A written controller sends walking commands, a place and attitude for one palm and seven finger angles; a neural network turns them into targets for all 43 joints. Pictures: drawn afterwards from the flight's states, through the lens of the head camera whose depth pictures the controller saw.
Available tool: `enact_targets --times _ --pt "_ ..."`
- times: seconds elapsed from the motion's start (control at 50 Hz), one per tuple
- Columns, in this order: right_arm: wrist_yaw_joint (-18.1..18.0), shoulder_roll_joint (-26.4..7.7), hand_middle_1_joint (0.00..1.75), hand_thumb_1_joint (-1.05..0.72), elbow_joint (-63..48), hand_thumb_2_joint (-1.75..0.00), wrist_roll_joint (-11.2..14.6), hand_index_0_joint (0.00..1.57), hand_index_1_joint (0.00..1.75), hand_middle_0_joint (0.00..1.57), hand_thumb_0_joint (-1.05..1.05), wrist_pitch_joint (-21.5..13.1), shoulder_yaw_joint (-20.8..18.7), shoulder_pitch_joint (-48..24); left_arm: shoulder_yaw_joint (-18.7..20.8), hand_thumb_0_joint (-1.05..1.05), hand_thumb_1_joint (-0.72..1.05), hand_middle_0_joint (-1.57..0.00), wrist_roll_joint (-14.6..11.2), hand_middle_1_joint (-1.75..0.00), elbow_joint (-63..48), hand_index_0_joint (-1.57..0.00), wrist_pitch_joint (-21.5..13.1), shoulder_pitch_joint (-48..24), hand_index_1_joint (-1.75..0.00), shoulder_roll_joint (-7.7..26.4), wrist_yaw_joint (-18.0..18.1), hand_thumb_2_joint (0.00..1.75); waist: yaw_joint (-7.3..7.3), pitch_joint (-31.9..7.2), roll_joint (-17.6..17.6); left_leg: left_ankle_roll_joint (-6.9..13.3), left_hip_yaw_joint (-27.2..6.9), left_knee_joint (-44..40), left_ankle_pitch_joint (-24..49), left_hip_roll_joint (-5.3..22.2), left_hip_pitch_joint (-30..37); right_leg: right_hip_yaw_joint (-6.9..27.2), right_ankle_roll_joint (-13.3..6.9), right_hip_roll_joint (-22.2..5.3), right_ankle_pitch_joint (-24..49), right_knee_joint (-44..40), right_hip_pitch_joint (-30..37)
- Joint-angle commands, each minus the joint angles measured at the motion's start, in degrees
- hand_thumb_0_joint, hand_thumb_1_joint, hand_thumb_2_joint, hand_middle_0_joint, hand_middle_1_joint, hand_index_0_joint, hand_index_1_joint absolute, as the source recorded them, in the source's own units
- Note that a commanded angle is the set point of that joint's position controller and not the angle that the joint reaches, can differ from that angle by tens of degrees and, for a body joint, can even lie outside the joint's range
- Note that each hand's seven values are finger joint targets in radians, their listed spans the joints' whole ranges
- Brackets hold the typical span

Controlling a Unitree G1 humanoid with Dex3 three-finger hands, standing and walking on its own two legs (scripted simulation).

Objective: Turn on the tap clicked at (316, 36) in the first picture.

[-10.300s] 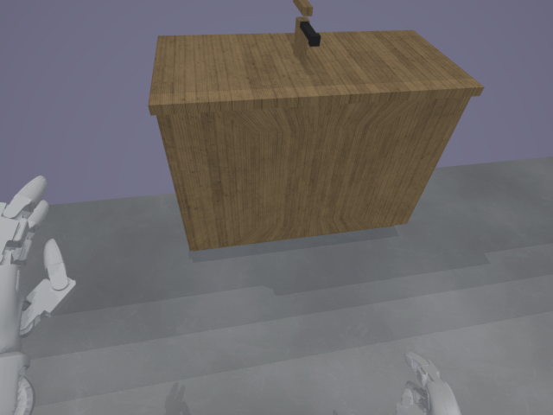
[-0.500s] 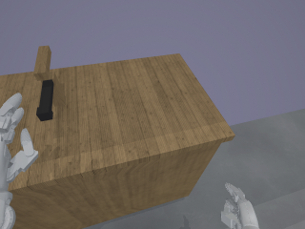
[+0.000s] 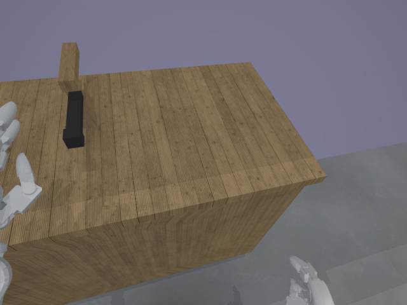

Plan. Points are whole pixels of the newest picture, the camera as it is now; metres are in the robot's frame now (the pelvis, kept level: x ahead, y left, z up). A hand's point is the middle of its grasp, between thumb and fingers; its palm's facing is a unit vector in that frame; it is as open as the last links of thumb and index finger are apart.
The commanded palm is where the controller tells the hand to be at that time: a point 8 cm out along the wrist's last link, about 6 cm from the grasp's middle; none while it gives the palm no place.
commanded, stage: come to a stop and stand still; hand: left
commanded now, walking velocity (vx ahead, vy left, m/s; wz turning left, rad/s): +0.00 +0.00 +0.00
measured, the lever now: (73, 137) +0.36 +0.29 +0.11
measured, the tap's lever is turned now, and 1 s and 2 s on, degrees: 0 0 0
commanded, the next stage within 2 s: look again from close up in 0.26 s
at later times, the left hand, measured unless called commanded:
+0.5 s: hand (42, 190) +0.22 +0.26 +0.16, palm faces +0.40 -0.85 -0.35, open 7.4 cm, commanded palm +0.16 +0.29 +0.18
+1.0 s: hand (70, 213) +0.20 +0.22 +0.14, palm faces +0.34 -0.87 -0.35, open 7.4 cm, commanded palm +0.16 +0.27 +0.17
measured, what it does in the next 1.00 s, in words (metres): stands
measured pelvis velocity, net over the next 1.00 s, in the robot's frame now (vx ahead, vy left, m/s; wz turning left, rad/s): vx -0.01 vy -0.03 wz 0.03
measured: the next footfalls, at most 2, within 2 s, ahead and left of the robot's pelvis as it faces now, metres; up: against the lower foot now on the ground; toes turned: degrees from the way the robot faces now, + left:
none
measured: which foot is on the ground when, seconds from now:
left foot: down 0.00-1.00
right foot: down 0.00-1.00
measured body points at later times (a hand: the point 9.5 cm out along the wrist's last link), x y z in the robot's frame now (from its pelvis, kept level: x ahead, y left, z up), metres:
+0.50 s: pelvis +0.00 +0.01 +0.00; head +0.03 +0.03 +0.45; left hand +0.19 +0.30 +0.18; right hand +0.19 -0.21 -0.07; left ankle +0.03 +0.09 -0.74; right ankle +0.02 -0.15 -0.74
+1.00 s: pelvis -0.01 -0.03 -0.01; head -0.02 -0.03 +0.44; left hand +0.18 +0.26 +0.16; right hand +0.21 -0.24 -0.07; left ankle +0.03 +0.09 -0.74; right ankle +0.02 -0.15 -0.74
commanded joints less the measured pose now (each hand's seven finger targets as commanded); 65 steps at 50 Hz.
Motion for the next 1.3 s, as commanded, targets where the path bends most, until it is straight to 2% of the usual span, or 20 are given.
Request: enact_targets --times 0.0,0.08,0.22,0.66,0.68,0.7,0.72,0.74,0.76,0.78,0.82,0.86,0.88,0.92,0.98,1.0,1.04,1.14,1.2,1.28 --pt "-0.4 -8.8 0.3 -0.9 -9.0 -0.9 0.2 0.2 0.3 0.2 0.0 -3.6 -3.5 -5.9 1.2 0.0 0.9 -0.2 0.7 -0.3 -12.4 -0.2 -3.2 -4.2 -0.3 5.8 0.4 0.9 -1.03 -10.3 8.8 -0.9 -3.8 -8.1 3.0 3.5 2.2 1.1 -2.5 0.5 6.1 -1.9 3.5" --pt "-0.5 -8.4 0.3 -0.9 -9.5 -0.9 0.4 0.2 0.3 0.2 0.0 -2.5 -3.4 -7.0 4.4 0.0 0.9 -0.2 0.7 -0.3 -13.5 -0.2 -2.7 -3.6 -0.3 8.9 0.9 0.9 -0.9 -11.3 7.2 -1.2 -3.5 -7.3 6.1 3.2 2.9 1.1 -2.4 0.5 8.8 -2.3 4.3" --pt "-0.9 -8.5 0.3 -0.9 -10.9 -0.9 0.4 0.2 0.3 0.2 0.0 -1.1 -3.5 -7.1 3.7 0.0 0.9 -0.2 -0.1 -0.3 -14.4 -0.2 -2.4 -3.3 -0.3 7.9 0.6 0.9 -1.05 -10.4 9.1 -1.3 -3.8 -8.5 4.3 3.5 1.2 0.7 -2.3 0.6 8.0 -2.4 5.6" --pt "-1.5 -8.8 0.3 -0.9 -11.1 -0.9 0.7 0.2 0.3 0.2 0.0 0.3 -3.9 -7.3 3.7 0.0 0.9 -0.2 -0.3 -0.3 -14.0 -0.2 -1.2 0.0 -0.3 8.0 1.2 0.9 -1.05 -10.6 6.0 -1.1 -3.8 -7.8 2.6 2.8 1.9 1.5 -2.4 -0.3 7.8 -4.4 5.8" --pt "-6.1 -11.9 0.3 -0.9 -17.5 -0.9 3.9 0.2 0.3 0.2 0.0 2.0 5.5 3.4 18.2 0.0 0.9 -0.2 1.6 -0.3 -36.2 -0.2 -9.3 -53.1 -0.3 52.7 2.8 0.9 -5.45 -11.6 18.8 0.1 -6.3 -4.9 -5.2 2.0 -8.3 0.8 1.3 2.0 -4.7 3.4 5.8" --pt "-4.3 -9.7 0.3 -0.9 -9.5 -0.9 -3.2 0.2 0.3 0.2 0.0 0.5 -5.2 -5.6 14.4 0.0 0.9 -0.2 5.7 -0.3 1.3 -0.2 3.0 -30.9 -0.3 21.9 -0.9 0.9 3.16 -20.5 16.7 -4.5 -4.1 -4.5 17.6 0.9 9.0 -3.3 -5.7 2.3 4.3 5.4 4.2" --pt "-0.7 -11.8 0.3 -0.9 -11.2 -0.9 -1.4 0.2 0.3 0.2 0.0 -1.1 -4.2 -3.3 4.8 0.0 0.9 -0.2 -2.1 -0.3 -0.3 -0.2 6.9 -19.9 -0.3 13.0 -2.8 0.9 1.07 -19.7 12.9 -7.2 -5.8 -3.3 35.1 1.2 12.0 -6.1 -5.2 3.5 9.3 4.1 0.2" --pt "-0.1 -13.5 0.3 -0.9 -9.3 -0.9 -1.3 0.2 0.3 0.2 0.0 -1.8 -5.1 -4.3 7.3 0.0 0.9 -0.2 -4.2 -0.3 -5.8 -0.2 9.7 -17.6 -0.3 10.9 -5.5 0.9 2.37 -25.8 10.8 -6.6 -4.3 -1.3 38.8 2.4 18.9 -4.9 -4.0 3.9 11.9 3.7 -1.3" --pt "-0.3 -12.9 0.3 -0.9 -9.0 -0.9 -0.3 0.2 0.3 0.2 0.0 -1.9 -4.7 -6.0 4.4 0.0 0.9 -0.2 -6.2 -0.3 -5.4 -0.2 13.3 -12.8 -0.3 9.0 -7.5 0.9 3.04 -24.2 11.1 -5.8 -3.7 -1.1 38.0 1.9 18.6 -4.9 -3.8 3.2 11.8 3.7 -1.2" --pt "0.4 -11.0 0.3 -0.9 -8.9 -0.9 1.5 0.2 0.3 0.2 0.0 -1.8 -3.1 -8.9 -2.0 0.0 0.9 -0.2 -7.7 -0.3 -1.2 -0.2 16.9 -5.8 -0.3 -0.5 -8.8 0.9 2.73 -18.4 10.0 -5.9 -3.8 -1.9 33.6 2.0 16.4 -5.6 -3.4 3.7 9.3 3.9 -3.2" --pt "0.8 -12.9 0.3 -0.9 -9.3 -0.9 1.7 0.2 0.3 0.2 0.0 -1.8 -2.9 -10.8 -1.9 0.0 0.9 -0.2 -5.1 -0.3 -6.4 -0.2 19.0 -5.3 -0.3 4.5 -9.1 0.9 2.61 -12.3 6.0 -3.3 -3.6 -2.8 20.1 1.2 8.2 -6.6 -3.1 2.8 9.7 3.8 -3.1" --pt "0.6 -12.3 0.3 -0.9 -10.4 -0.9 1.1 0.2 0.3 0.2 0.0 -1.4 -2.6 -12.4 -0.5 0.0 0.9 -0.2 -2.4 -0.3 -9.5 -0.2 18.1 -5.3 -0.3 7.1 -7.3 0.9 1.73 -10.2 3.8 -2.2 -4.0 -3.8 7.5 0.4 3.6 -6.6 -3.1 3.0 4.1 4.9 -4.3" --pt "0.3 -11.8 0.3 -0.9 -10.5 -0.9 1.4 0.2 0.3 0.2 0.0 -1.2 -2.1 -14.0 2.8 0.0 0.9 -0.2 -1.8 -0.3 -11.9 -0.2 16.4 -6.2 -0.3 10.2 -5.4 0.9 1.68 -9.3 4.3 -2.0 -4.0 -4.1 2.3 0.2 2.3 -6.0 -3.1 3.3 1.1 5.3 -5.1" --pt "-0.7 -10.6 0.3 -0.9 -10.3 -0.9 0.1 0.2 0.3 0.2 0.0 -1.7 -2.0 -14.3 5.4 0.0 0.9 -0.2 -2.0 -0.3 -13.0 -0.2 11.5 -8.8 -0.3 10.8 -2.1 0.9 1.37 -10.9 3.4 -1.8 -4.2 -3.0 -3.7 -0.5 0.5 -5.5 -3.0 3.4 -4.1 6.0 -7.0" --pt "-2.0 -9.7 0.3 -0.9 -8.4 -0.9 0.2 0.2 0.3 0.2 0.0 -2.1 -1.9 -13.9 8.5 0.0 0.9 -0.2 -1.9 -0.3 -15.0 -0.2 5.4 -17.3 -0.3 14.9 2.4 0.9 1.15 -11.2 8.1 -1.9 -3.8 -1.6 -13.4 -1.0 -1.3 -3.7 -2.5 2.8 -11.6 5.8 -9.8" --pt "-2.1 -8.8 0.3 -0.9 -8.4 -0.9 -0.1 0.2 0.3 0.2 0.0 -2.5 -1.9 -13.8 5.0 0.0 0.9 -0.2 -1.3 -0.3 -14.0 -0.2 4.3 -19.1 -0.3 11.6 3.2 0.9 0.82 -12.3 10.0 -1.8 -3.7 -1.0 -14.3 -1.4 -0.9 -3.4 -2.8 2.5 -12.5 5.5 -9.9" --pt "-2.5 -9.2 0.3 -0.9 -6.9 -0.9 0.0 0.2 0.3 0.2 0.0 -2.9 -1.8 -13.6 3.1 0.0 0.9 -0.2 -1.0 -0.3 -8.9 -0.2 4.5 -18.4 -0.3 10.3 3.4 0.9 0.11 -10.8 10.4 -1.5 -3.3 0.8 -15.4 -1.7 -1.6 -2.7 -2.7 2.0 -14.3 4.8 -11.2" --pt "-4.6 -10.1 0.3 -0.9 -6.1 -0.9 0.9 0.2 0.3 0.2 0.0 -2.8 -1.3 -15.3 -1.2 0.0 0.9 -0.2 -2.9 -0.3 -2.4 -0.2 11.0 -23.1 -0.3 11.2 -1.9 0.9 -0.09 -8.4 7.0 -0.7 -2.6 3.9 -13.1 -2.4 -2.6 1.6 -2.2 -0.5 -22.3 -0.6 -11.1" --pt "-5.5 -9.9 0.3 -0.9 -6.0 -0.9 1.6 0.2 0.3 0.2 0.0 -2.8 -1.3 -15.8 -0.1 0.0 0.9 -0.2 -4.5 -0.3 -1.2 -0.2 13.9 -23.2 -0.3 12.0 -3.6 0.9 0.59 -7.1 3.6 -1.0 -3.4 5.4 -10.6 -2.0 -4.0 4.2 -2.0 -1.8 -26.4 -2.8 -10.6" --pt "-5.4 -9.1 0.3 -0.9 -6.0 -0.9 1.6 0.2 0.3 0.2 0.0 -3.7 -2.0 -16.4 5.4 0.0 0.9 -0.2 -6.4 -0.3 -3.9 -0.2 13.3 -18.1 -0.3 14.3 -3.0 0.9 3.04 -8.9 3.8 -1.6 -4.2 7.2 -7.6 -1.0 -5.3 6.7 -1.8 -3.2 -26.1 -2.8 -8.1"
